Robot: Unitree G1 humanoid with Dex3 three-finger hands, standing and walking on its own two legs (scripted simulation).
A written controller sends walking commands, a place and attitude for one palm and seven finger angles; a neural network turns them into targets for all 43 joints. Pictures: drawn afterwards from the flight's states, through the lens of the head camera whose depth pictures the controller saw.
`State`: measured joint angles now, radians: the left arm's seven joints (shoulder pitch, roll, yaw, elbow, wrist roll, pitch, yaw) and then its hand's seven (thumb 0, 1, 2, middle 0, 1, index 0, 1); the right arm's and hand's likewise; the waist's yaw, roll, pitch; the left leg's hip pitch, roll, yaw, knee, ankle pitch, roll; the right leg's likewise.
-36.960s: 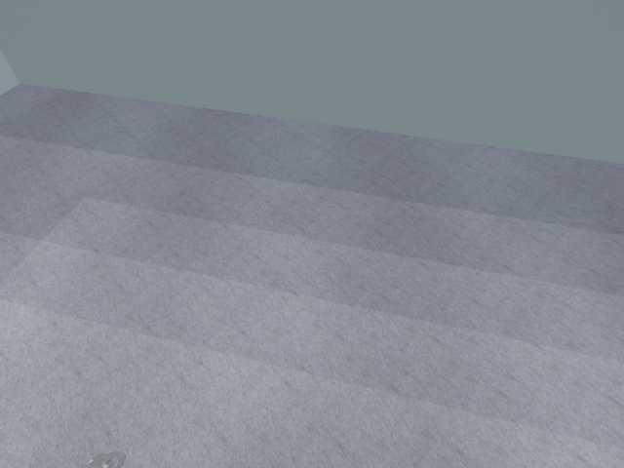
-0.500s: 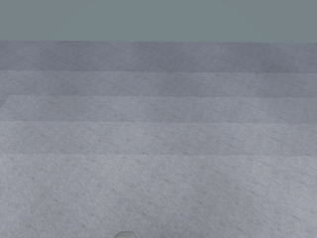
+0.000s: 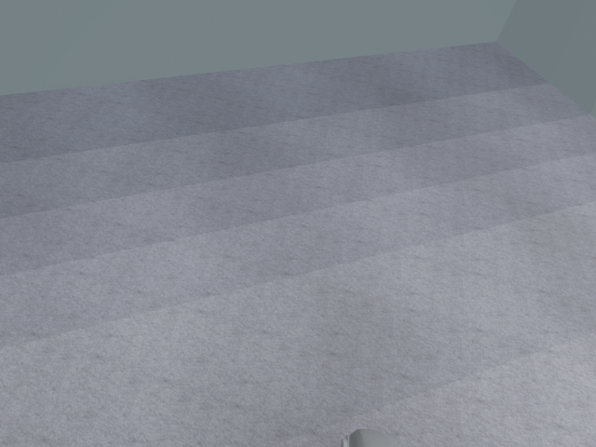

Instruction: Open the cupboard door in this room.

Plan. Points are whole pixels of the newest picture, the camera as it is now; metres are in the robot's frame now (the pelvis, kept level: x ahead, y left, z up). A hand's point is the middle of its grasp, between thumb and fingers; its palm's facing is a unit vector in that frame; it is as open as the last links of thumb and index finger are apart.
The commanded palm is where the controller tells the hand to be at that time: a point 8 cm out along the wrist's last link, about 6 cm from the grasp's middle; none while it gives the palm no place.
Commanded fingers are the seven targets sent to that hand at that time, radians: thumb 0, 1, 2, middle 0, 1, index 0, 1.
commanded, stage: turn or walk to find it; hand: left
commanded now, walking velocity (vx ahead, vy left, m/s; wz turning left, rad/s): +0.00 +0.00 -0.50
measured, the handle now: out of the picture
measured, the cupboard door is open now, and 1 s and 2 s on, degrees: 0 0 0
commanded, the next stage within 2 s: none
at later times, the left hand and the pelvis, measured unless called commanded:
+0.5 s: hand out of the picture +0.11 +0.11 -0.16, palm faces -0.20 -0.95 -0.24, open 7.4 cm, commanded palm none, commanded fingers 0.00 0.90 0.90 -0.20 -0.30 -0.20 -0.30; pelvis +0.00 -0.06 +0.00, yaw -14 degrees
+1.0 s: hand (180, 438) +0.15 +0.18 -0.18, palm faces -0.42 -0.88 -0.21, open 7.4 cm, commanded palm none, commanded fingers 0.00 0.90 0.90 -0.20 -0.30 -0.20 -0.30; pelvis +0.01 +0.01 +0.00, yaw -29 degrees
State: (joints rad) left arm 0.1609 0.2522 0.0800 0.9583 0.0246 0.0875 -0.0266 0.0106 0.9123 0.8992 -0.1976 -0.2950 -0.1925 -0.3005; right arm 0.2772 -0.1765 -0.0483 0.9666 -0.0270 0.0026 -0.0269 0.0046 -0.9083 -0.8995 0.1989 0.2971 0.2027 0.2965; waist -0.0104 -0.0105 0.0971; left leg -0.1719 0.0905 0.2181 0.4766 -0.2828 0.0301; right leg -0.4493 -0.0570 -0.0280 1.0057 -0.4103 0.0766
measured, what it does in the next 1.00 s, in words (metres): steps on the spot, turning right: right foot, then left foot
